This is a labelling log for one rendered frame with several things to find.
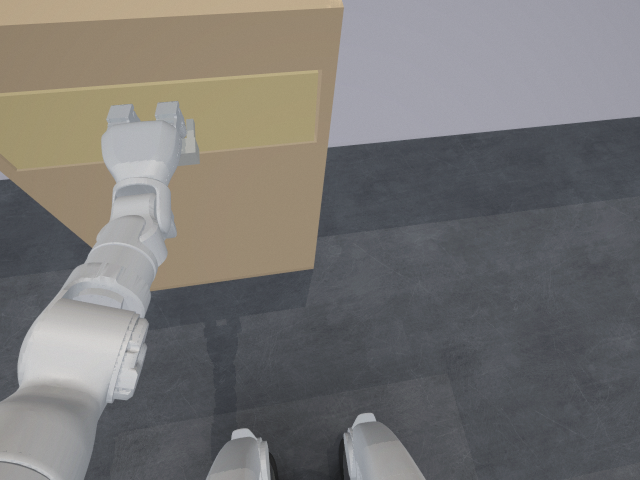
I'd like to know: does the robot left upper arm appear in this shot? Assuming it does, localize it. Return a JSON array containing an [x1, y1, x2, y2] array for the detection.
[[0, 298, 149, 480]]

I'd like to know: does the robot left hand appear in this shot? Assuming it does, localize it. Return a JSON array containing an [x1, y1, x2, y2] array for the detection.
[[101, 101, 186, 239]]

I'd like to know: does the left robot shin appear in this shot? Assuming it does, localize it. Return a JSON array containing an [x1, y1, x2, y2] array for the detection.
[[231, 428, 257, 441]]

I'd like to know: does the robot left thigh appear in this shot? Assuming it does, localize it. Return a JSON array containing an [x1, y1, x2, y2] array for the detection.
[[206, 437, 271, 480]]

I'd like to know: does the left robot forearm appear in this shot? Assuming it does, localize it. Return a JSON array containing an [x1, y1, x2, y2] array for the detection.
[[18, 177, 171, 387]]

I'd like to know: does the handle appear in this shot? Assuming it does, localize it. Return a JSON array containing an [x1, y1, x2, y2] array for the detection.
[[178, 119, 200, 166]]

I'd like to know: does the cabinet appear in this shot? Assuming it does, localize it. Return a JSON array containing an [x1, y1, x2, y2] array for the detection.
[[0, 0, 344, 291]]

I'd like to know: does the drawer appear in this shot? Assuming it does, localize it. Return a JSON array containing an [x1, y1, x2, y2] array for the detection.
[[0, 70, 318, 169]]

